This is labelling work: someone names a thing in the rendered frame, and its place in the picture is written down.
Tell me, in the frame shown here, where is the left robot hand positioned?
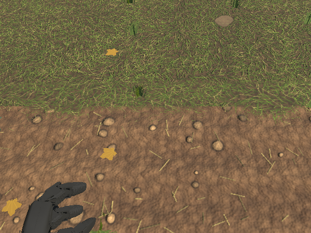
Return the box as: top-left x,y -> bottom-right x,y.
19,182 -> 96,233

